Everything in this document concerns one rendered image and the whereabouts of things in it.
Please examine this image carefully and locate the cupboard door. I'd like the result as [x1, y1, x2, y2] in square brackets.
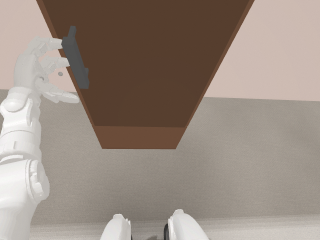
[42, 0, 249, 128]

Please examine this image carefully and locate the robot right shin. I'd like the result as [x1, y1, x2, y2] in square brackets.
[169, 209, 184, 240]

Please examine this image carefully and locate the handle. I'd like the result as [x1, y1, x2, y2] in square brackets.
[61, 25, 90, 89]

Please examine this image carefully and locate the left robot upper arm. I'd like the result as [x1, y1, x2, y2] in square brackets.
[0, 159, 50, 240]

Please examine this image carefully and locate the right robot thigh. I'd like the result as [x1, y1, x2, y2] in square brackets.
[168, 213, 209, 240]

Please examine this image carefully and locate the left robot hand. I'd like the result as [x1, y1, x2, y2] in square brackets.
[13, 36, 80, 103]

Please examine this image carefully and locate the left robot forearm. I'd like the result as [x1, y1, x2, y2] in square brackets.
[0, 86, 42, 165]

